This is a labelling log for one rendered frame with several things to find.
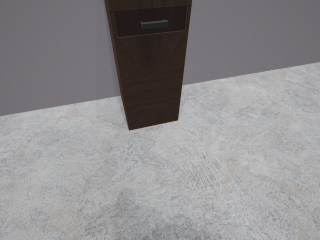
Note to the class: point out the drawer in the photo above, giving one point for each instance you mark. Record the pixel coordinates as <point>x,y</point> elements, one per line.
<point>128,21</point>

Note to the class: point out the handle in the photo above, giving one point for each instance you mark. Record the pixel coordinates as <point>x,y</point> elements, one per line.
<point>154,24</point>

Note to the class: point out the cabinet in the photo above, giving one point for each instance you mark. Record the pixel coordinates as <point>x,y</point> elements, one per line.
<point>150,67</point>

